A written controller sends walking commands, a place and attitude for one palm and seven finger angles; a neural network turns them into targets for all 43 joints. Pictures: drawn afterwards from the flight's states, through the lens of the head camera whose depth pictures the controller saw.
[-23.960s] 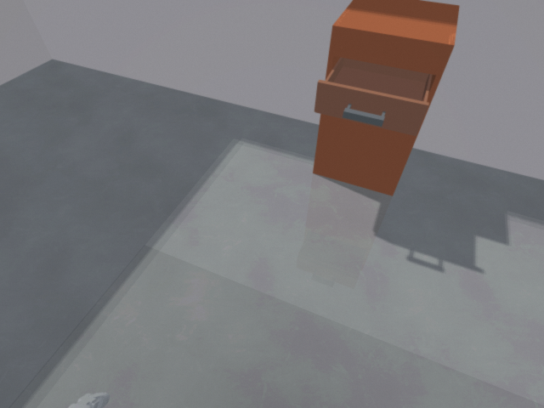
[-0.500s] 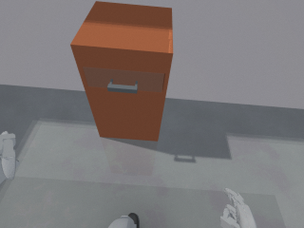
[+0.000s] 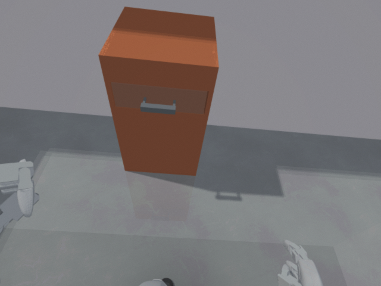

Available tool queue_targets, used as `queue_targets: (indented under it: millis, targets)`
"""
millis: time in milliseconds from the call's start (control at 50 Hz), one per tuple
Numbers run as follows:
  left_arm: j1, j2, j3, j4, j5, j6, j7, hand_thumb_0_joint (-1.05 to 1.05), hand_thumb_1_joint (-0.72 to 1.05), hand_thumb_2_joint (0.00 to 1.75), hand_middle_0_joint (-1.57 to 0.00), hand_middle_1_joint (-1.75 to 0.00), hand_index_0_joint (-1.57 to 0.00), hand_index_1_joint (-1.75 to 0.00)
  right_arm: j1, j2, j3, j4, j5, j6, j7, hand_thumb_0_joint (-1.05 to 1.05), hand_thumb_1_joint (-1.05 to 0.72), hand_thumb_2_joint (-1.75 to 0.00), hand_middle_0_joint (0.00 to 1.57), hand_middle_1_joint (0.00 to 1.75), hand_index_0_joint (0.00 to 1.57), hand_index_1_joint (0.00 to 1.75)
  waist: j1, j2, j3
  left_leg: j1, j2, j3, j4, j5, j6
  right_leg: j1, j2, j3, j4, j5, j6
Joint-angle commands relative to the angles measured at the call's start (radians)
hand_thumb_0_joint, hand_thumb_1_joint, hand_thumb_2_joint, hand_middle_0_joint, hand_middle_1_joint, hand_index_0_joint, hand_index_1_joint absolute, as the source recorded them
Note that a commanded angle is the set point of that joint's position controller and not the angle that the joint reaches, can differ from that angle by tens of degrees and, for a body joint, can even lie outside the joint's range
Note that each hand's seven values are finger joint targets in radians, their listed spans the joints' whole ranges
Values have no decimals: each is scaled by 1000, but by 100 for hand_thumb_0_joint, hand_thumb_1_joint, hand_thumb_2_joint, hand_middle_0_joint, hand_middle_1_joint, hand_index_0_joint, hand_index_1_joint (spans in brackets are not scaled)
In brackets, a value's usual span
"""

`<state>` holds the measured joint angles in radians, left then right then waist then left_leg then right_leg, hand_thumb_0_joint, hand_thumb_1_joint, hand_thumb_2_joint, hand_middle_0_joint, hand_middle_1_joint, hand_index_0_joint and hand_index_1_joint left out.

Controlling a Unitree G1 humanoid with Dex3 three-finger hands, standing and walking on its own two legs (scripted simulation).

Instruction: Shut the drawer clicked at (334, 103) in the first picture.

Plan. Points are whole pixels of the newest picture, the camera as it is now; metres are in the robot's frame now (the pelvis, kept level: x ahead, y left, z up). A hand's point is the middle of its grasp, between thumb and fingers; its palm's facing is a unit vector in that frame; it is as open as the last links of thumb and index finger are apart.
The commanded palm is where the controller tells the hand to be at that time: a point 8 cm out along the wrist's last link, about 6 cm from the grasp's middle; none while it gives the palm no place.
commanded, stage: stop stepping back and stand still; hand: left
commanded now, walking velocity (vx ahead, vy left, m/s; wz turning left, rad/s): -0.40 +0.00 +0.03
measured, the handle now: (159, 104) +0.79 +0.17 -0.17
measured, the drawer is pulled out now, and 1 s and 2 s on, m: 0.00 0.00 0.00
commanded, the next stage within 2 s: let the arm hang, fingers relaxed in 0.72 s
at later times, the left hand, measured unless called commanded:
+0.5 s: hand out of the picture +0.14 +0.26 +0.17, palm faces +0.36 -0.86 -0.36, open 3.3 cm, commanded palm +0.07 +0.30 +0.19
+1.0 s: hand out of the picture +0.08 +0.25 -0.09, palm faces +0.09 -0.95 -0.31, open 3.1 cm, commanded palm none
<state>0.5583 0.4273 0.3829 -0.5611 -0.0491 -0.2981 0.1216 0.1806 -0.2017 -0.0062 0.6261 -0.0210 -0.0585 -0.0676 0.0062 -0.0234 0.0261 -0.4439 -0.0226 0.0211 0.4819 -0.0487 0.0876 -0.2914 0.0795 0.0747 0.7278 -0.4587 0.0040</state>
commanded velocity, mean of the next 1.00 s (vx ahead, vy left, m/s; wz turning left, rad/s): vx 0.12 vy -0.04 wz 0.00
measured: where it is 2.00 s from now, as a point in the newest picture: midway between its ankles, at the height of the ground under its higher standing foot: outside the picture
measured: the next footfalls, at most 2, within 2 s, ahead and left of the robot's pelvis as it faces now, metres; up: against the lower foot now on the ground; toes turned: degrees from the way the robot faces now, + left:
right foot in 0.22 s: -0.06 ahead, -0.06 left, +0.00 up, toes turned -2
left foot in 0.36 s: +0.06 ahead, +0.08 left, +0.00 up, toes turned -2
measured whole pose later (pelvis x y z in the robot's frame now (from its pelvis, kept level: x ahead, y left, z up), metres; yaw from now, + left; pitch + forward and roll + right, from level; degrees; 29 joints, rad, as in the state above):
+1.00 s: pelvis -0.08 +0.04 -0.01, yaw +2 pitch -1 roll +1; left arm 0.25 0.21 0.08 0.49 0.04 0.05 0.02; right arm 0.18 -0.24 -0.01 0.80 -0.03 0.00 0.00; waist -0.03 0.03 0.01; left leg -0.37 -0.01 0.03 0.66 -0.27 0.01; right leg -0.27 -0.02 -0.06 0.70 -0.40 -0.02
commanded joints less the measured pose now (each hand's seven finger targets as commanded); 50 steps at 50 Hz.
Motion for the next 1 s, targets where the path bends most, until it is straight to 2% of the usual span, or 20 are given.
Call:
queue_targets:
  millis: [0, 120, 160, 180, 220, 260, 320, 380, 400, 440, 520, 560, 580, 600, 720, 780, 800, 860, 920, 980]
  targets:
    - [57, 153, 117, -293, -19, -43, 26, 0, 90, 90, -140, -160, -140, -160, -60, -139, -61, -176, -12, -85, 8, 0, -90, -90, 20, 30, 20, 30, 6, 176, -237, 134, 317, -281, -342, -272, 35, 30, 4, -29, 204, -67, -19]
    - [206, 167, 143, -348, -42, 43, 31, 0, 90, 90, -140, -160, -140, -160, -40, -115, -43, -208, -12, -72, 22, 0, -90, -90, 20, 30, 20, 30, -4, 296, -219, 126, 170, -140, -398, -500, -133, 200, 63, -195, -232, -96, -45]
    - [226, 174, 139, -347, -43, 66, 25, 0, 90, 90, -140, -160, -140, -160, -17, -109, -34, -195, -6, -56, 14, 0, -90, -90, 20, 30, 20, 30, -18, 156, -196, 205, 74, -9, -192, -353, -162, 165, -14, -138, -475, -7, -70]
    - [206, 190, 156, -344, -46, 68, 27, 0, 90, 90, -140, -160, -140, -160, -2, -108, -38, -179, -3, -40, 10, 0, -90, -90, 20, 30, 20, 30, -30, 22, -181, 324, 36, 37, 64, -260, -140, -39, -149, -36, -552, 13, -111]
    - [75, 203, 180, -368, -59, 75, 45, 0, 90, 90, -140, -160, -140, -160, -34, -106, -26, -155, -14, -45, 5, 0, -90, -90, 20, 30, 20, 30, -33, -52, -175, 344, 51, -40, 312, -179, -118, -231, -327, 86, -570, -47, -206]
    - [54, 92, 77, -206, -45, 124, 37, 0, 90, 90, -140, -160, -140, -160, -36, -120, -50, -143, 22, -37, -11, 0, -90, -90, 20, 30, 20, 30, -53, -158, -33, 274, 58, -81, 372, -226, -115, -317, -299, 62, -527, -250, -191]
    - [-113, 106, 50, -192, -9, 115, 47, 0, 90, 90, -140, -160, -140, -160, -73, -135, -25, -133, 27, -55, -30, 0, -90, -90, 20, 30, 20, 30, -61, 49, 111, 208, 87, -64, 78, -275, -78, -234, -225, -32, -381, -125, -110]
    - [-100, 121, 65, -268, 0, 73, 47, 0, 90, 90, -140, -160, -140, -160, -48, -115, 0, -148, 12, -94, -28, 0, -90, -90, 20, 30, 20, 30, -35, 376, 33, 146, 274, -519, -448, -743, -89, -108, -4, -117, 44, -110, -30]
    - [-94, 151, 89, -299, 1, 69, 48, 0, 90, 90, -140, -160, -140, -160, -57, -99, 3, -157, 4, -103, -23, 0, -90, -90, 20, 30, 20, 30, -18, 304, 14, 70, 292, -549, -499, -764, -113, -42, -9, -79, 133, -80, -37]
    - [17, 151, 102, -302, 0, 65, 47, 0, 90, 90, -140, -160, -140, -160, -54, -100, -10, -159, -1, -112, -9, 0, -90, -90, 20, 30, 20, 30, 6, 144, -66, 49, 264, -381, -439, -619, -84, 84, -19, -99, 71, -34, -40]
    - [198, 111, 97, -269, 0, 87, 39, 0, 90, 90, -140, -160, -140, -160, -46, -113, -22, -189, 3, -75, 7, 0, -90, -90, 20, 30, 20, 30, -1, 188, -102, -81, 132, -121, -250, -528, -114, 323, -28, -147, -313, -33, -61]
    - [161, 131, 114, -261, -2, 87, 40, 0, 90, 90, -140, -160, -140, -160, -31, -103, -36, -180, 4, -41, 7, 0, -90, -90, 20, 30, 20, 30, -21, -90, -79, -53, 35, 3, 259, -343, -111, 125, -299, 189, -543, -146, -171]
    - [68, 148, 131, -291, -12, 78, 50, 0, 90, 90, -140, -160, -140, -160, -21, -109, -44, -165, 6, -33, 5, 0, -90, -90, 20, 30, 20, 30, -27, -150, -58, -100, 36, -5, 435, -289, -110, 51, -428, 300, -592, -196, -242]
    - [31, 145, 134, -262, -7, 72, 55, 0, 90, 90, -140, -160, -140, -160, -13, -112, -45, -154, 10, -41, 6, 0, -90, -90, 20, 30, 20, 30, -37, -128, -34, -137, 51, -36, 512, -277, -105, 28, -418, 283, -569, -171, -249]
    - [-22, 95, 59, -178, 8, 57, 65, 0, 90, 90, -140, -160, -140, -160, -55, -107, -29, -143, 20, -70, -27, 0, -90, -90, 20, 30, 20, 30, -27, -32, 26, 125, 75, 55, 79, -256, -64, -40, -302, 56, -442, -65, -143]
    - [-12, 110, 75, -262, 12, 35, 63, 0, 90, 90, -140, -160, -140, -160, -45, -133, -34, -160, 18, -94, -29, 0, -90, -90, 20, 30, 20, 30, -11, 121, -29, 270, 173, -96, -65, -110, -4, -19, -164, -51, -224, 196, -28]
    - [-58, -130, -293, 614, 120, 212, -96, 0, 90, 90, -140, -160, -140, -160, 20, -243, -79, 65, -3, -93, 79, 0, -90, -90, 20, 30, 20, 30, -69, 121, -26, 209, 216, -133, 115, 216, 6, -144, -215, -163, 18, 500, 13]
    - [-151, -196, -291, 705, 80, 311, -116, 0, 90, 90, -128, -147, -128, -147, 52, -190, -60, 37, -14, -2, 59, 0, -90, -90, 20, 30, 20, 30, -26, 53, -73, 113, 305, -304, -12, 382, 104, -90, -101, -112, 113, -59, 13]
    - [-149, -142, -297, 942, 83, 297, -114, 0, 90, 90, -116, -134, -116, -134, -12, -154, -37, 60, -16, 15, 57, 0, -90, -90, 20, 30, 20, 30, 36, -91, -134, 69, 158, -137, 74, 161, 7, 167, -144, -64, -193, 337, -11]
    - [-253, -62, -313, 1161, 75, 285, -109, 0, 90, 90, -104, -121, -104, -121, -18, -94, -38, 121, -12, 56, 57, 0, -90, -90, 20, 30, 20, 30, -7, -208, -10, 66, 30, -12, 190, -303, -80, 66, -331, 132, -346, 618, -122]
